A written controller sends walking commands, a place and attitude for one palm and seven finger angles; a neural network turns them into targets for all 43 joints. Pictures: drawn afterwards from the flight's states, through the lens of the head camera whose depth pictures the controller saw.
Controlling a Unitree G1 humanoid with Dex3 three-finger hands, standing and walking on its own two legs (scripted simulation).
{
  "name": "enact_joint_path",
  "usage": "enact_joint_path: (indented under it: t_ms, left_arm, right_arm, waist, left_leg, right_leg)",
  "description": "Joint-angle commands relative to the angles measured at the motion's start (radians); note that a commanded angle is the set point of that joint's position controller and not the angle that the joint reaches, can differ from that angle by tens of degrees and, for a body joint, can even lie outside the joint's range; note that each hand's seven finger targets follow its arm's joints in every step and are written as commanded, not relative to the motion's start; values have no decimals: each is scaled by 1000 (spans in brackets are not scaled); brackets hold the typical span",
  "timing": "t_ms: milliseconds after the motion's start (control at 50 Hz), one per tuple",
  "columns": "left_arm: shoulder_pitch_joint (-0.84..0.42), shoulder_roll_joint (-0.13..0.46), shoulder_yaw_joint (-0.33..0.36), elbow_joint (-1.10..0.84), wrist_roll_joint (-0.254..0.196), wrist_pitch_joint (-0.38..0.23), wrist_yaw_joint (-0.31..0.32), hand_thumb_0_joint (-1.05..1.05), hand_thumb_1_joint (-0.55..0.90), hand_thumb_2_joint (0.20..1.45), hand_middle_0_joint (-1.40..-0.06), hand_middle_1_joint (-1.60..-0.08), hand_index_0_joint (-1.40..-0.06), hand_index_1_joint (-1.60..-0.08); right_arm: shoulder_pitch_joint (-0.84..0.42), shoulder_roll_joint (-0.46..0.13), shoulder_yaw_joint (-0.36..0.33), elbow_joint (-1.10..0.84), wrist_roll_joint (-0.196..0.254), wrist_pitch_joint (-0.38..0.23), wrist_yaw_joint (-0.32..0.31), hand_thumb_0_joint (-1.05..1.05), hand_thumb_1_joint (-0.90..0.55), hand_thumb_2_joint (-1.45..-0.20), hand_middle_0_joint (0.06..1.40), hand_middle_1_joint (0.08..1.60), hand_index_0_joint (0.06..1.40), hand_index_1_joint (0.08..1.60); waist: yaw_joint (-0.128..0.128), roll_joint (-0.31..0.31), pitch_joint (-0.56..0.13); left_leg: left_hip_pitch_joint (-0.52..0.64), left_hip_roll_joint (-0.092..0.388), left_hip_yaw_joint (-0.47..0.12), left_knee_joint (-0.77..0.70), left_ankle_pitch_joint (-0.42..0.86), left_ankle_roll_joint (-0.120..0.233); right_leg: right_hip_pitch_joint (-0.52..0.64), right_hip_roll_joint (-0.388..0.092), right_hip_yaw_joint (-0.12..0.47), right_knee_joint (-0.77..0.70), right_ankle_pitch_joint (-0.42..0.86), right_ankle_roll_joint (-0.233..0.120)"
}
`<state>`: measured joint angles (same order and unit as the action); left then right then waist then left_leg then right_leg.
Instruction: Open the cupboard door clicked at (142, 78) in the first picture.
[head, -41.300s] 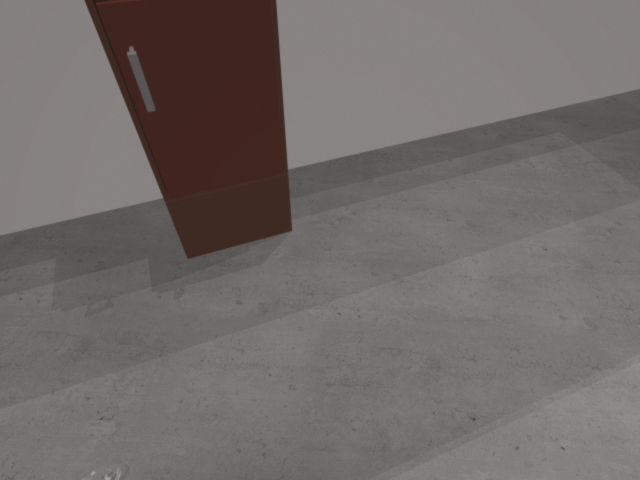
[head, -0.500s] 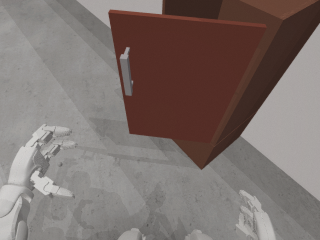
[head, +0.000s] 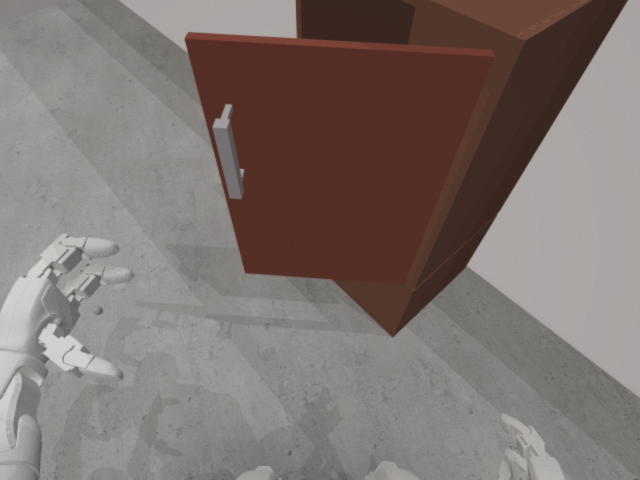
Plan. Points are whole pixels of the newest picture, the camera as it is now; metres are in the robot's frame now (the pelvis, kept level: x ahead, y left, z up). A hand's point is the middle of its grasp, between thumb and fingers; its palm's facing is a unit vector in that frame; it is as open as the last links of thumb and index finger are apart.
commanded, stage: raise the hand with hooked fingers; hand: left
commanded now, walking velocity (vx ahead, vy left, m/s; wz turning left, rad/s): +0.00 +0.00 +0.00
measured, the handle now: (232, 153) +0.58 +0.17 +0.04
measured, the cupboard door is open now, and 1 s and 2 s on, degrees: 44 44 44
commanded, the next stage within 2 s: move the hooked fingers beside the handle in 0.24 s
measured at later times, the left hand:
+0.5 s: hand (100, 305) +0.30 +0.27 +0.06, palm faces +0.00 -1.00 -0.02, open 14.0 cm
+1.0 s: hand (141, 243) +0.39 +0.25 +0.06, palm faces -0.05 -1.00 -0.02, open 14.0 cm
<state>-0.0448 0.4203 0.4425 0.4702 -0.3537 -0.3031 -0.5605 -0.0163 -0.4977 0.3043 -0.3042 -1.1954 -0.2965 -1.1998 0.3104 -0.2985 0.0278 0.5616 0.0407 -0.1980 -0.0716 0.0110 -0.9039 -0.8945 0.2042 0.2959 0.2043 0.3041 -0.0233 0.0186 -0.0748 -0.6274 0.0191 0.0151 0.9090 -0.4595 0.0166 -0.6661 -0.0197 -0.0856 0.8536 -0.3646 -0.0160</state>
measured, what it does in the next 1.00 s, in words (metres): stands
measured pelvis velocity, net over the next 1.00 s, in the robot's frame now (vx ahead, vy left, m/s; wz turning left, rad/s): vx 0.00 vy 0.01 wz -0.01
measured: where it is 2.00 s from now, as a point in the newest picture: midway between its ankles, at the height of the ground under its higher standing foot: outside the picture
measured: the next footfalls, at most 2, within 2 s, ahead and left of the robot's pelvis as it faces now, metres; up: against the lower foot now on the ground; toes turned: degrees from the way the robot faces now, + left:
none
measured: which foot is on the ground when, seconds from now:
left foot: down 0.00-1.00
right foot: down 0.00-1.00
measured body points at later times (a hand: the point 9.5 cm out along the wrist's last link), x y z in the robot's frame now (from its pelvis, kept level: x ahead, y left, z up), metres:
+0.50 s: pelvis +0.00 +0.00 +0.00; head +0.05 +0.00 +0.44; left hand +0.29 +0.32 +0.07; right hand +0.15 -0.25 -0.09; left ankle -0.01 +0.11 -0.69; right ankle +0.03 -0.11 -0.69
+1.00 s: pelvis +0.00 +0.01 -0.01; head +0.08 +0.02 +0.43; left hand +0.38 +0.31 +0.06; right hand +0.08 -0.26 -0.11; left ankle -0.01 +0.11 -0.69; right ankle +0.03 -0.11 -0.69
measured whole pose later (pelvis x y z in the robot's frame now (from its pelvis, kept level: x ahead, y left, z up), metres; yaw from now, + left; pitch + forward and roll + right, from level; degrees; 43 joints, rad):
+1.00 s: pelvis +0.00 +0.01 -0.01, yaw -1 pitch +14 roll -2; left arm -0.44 0.47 0.43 0.80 -0.25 -0.35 -0.50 -0.02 -0.50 0.30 -0.30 -1.20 -0.30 -1.20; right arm 0.35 -0.28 0.03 0.59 0.03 -0.11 -0.06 0.01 -0.90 -0.89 0.20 0.30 0.20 0.30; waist -0.06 0.01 -0.08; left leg -0.73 0.02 0.03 0.95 -0.47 0.03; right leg -0.77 -0.02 -0.07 0.89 -0.36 -0.01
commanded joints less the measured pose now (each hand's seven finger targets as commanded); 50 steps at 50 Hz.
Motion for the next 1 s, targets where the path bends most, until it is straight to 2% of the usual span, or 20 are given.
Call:
enact_joint_path:
  t_ms: [0, 60, 100, 260, 320, 360, 440, 480, 500, 540, 600, 640, 680, 720, 760, 800, 840, 880, 900, 980]
  left_arm:
    - [-189, 278, 107, -191, -32, -76, 16, 0, -500, 300, -300, -1200, -300, -1200]
    - [-186, 274, 100, -215, -25, -87, 21, 0, -500, 300, -300, -1200, -300, -1200]
    - [-188, 275, 102, -203, -28, -86, 19, 0, -500, 300, -300, -1200, -300, -1200]
    - [-190, 251, 86, -163, -34, -74, 3, 0, -500, 300, -300, -1200, -300, -1200]
    - [-197, 256, 89, -170, -37, -76, -5, 0, -500, 300, -300, -1200, -300, -1200]
    - [-281, 255, 74, -159, -30, -77, -1, 0, -500, 300, -300, -1200, -300, -1200]
    - [-371, 275, 76, -67, -16, -75, -3, 0, -500, 300, -300, -1200, -300, -1200]
    - [-435, 317, 91, -50, -5, -82, -5, 0, -500, 300, -300, -1200, -300, -1200]
    - [-469, 308, 75, -52, 1, -86, -12, 0, -500, 300, -300, -1200, -300, -1200]
    - [-471, 326, 87, 3, 8, -84, -16, 0, -500, 300, -300, -1200, -300, -1200]
    - [-502, 311, 65, -1, 10, -88, -19, 0, -500, 300, -300, -1200, -300, -1200]
    - [-536, 299, 47, 3, 15, -83, -11, 0, -500, 300, -300, -1200, -300, -1200]
    - [-542, 306, 53, 56, 19, -70, 4, 0, -500, 300, -300, -1200, -300, -1200]
    - [-559, 313, 63, 94, 30, -62, 18, 0, -500, 300, -300, -1200, -300, -1200]
    - [-580, 315, 58, 95, 44, -66, 33, 0, -500, 300, -300, -1200, -300, -1200]
    - [-629, 366, 93, 112, 52, -80, 41, 0, -500, 300, -300, -1200, -300, -1200]
    - [-644, 342, 71, 84, 61, -98, 48, 0, -500, 300, -300, -1200, -300, -1200]
    - [-682, 324, 48, 79, 60, -108, 50, 0, -500, 300, -300, -1200, -300, -1200]
    - [-702, 340, 61, 87, 65, -109, 54, 0, -500, 300, -300, -1200, -300, -1200]
    - [-768, 307, 27, 178, 75, -101, 69, 0, -500, 300, -300, -1200, -300, -1200]
  right_arm:
    - [-30, -136, -51, -138, -1, -51, -14, 0, -900, -900, 200, 300, 200, 300]
    - [-32, -132, -50, -136, -1, -57, -17, 0, -900, -900, 200, 300, 200, 300]
    - [-31, -133, -49, -133, -2, -55, -19, 0, -900, -900, 200, 300, 200, 300]
    - [-43, -132, -45, -130, 1, -62, -25, 0, -900, -900, 200, 300, 200, 300]
    - [-39, -133, -45, -128, 0, -63, -25, 0, -900, -900, 200, 300, 200, 300]
    - [-35, -135, -45, -115, 0, -62, -30, 0, -900, -900, 200, 300, 200, 300]
    - [-24, -140, -42, -97, -1, -54, -37, 0, -900, -900, 200, 300, 200, 300]
    - [-20, -146, -42, -91, -4, -49, -40, 0, -900, -900, 200, 300, 200, 300]
    - [-17, -142, -41, -89, -5, -46, -39, 0, -900, -900, 200, 300, 200, 300]
    - [-10, -143, -42, -87, -3, -40, -39, 0, -900, -900, 200, 300, 200, 300]
    - [4, -142, -45, -93, -5, -32, -32, 0, -900, -900, 200, 300, 200, 300]
    - [9, -144, -47, -91, -3, -26, -27, 0, -900, -900, 200, 300, 200, 300]
    - [23, -150, -46, -91, -6, -14, -23, 0, -900, -900, 200, 300, 200, 300]
    - [35, -153, -51, -90, -5, -1, -18, 0, -900, -900, 200, 300, 200, 300]
    - [41, -153, -51, -93, -6, 9, -13, 0, -900, -900, 200, 300, 200, 300]
    - [57, -158, -52, -89, -9, 23, -10, 0, -900, -900, 200, 300, 200, 300]
    - [67, -151, -56, -92, -11, 31, -7, 0, -900, -900, 200, 300, 200, 300]
    - [74, -151, -54, -89, -12, 40, -4, 0, -900, -900, 200, 300, 200, 300]
    - [87, -153, -59, -78, -13, 47, -3, 0, -900, -900, 200, 300, 200, 300]
    - [99, -158, -57, -66, -11, 66, -3, 0, -900, -900, 200, 300, 200, 300]
  waist:
    - [16, 56, -230]
    - [17, 100, -247]
    - [13, 49, -249]
    - [10, 49, -222]
    - [12, 40, -250]
    - [-8, 35, -230]
    - [-19, 25, -211]
    - [-16, 40, -230]
    - [-20, 60, -271]
    - [-15, 64, -274]
    - [-11, 76, -329]
    - [-15, 107, -330]
    - [-16, 65, -295]
    - [-19, 30, -301]
    - [-19, 55, -317]
    - [-18, 46, -328]
    - [-19, 80, -380]
    - [-28, 111, -376]
    - [-31, 96, -397]
    - [-50, 56, -343]
  left_leg:
    - [42, -27, -32, -151, 236, 2]
    - [71, -26, -34, -154, 254, 1]
    - [57, -25, -36, -153, 240, 3]
    - [46, -27, -33, -152, 230, 3]
    - [56, -27, -33, -144, 265, 4]
    - [56, -24, -37, -141, 250, 2]
    - [22, -25, -34, -130, 206, 1]
    - [15, -24, -34, -118, 210, 2]
    - [28, -26, -32, -116, 223, 2]
    - [21, -24, -32, -113, 230, 1]
    - [52, -21, -39, -112, 289, -1]
    - [62, -20, -42, -114, 292, -5]
    - [41, -18, -48, -117, 291, -5]
    - [19, -17, -42, -117, 278, -3]
    - [15, -19, -38, -119, 263, -3]
    - [6, -16, -38, -112, 278, -2]
    - [42, -15, -38, -106, 330, -4]
    - [71, -10, -46, -101, 371, -10]
    - [79, -6, -48, -100, 382, -10]
    - [45, -6, -54, -103, 321, -7]
  right_leg:
    - [208, 27, 66, -115, 122, -15]
    - [205, 25, 61, -110, 143, -15]
    - [216, 27, 65, -113, 133, -13]
    - [208, 22, 68, -119, 131, -10]
    - [225, 23, 69, -111, 176, -11]
    - [189, 24, 62, -107, 163, -8]
    - [168, 21, 75, -111, 114, -8]
    - [174, 21, 83, -101, 113, -14]
    - [184, 18, 85, -96, 131, -12]
    - [177, 19, 82, -90, 141, -13]
    - [184, 25, 68, -69, 198, -16]
    - [155, 25, 61, -65, 194, -15]
    - [140, 31, 51, -63, 188, -19]
    - [145, 28, 55, -64, 189, -12]
    - [141, 26, 58, -62, 174, -11]
    - [154, 31, 62, -54, 190, -13]
    - [158, 32, 61, -43, 229, -13]
    - [128, 39, 51, -33, 241, -19]
    - [130, 39, 51, -35, 245, -15]
    - [89, 41, 45, -38, 201, -16]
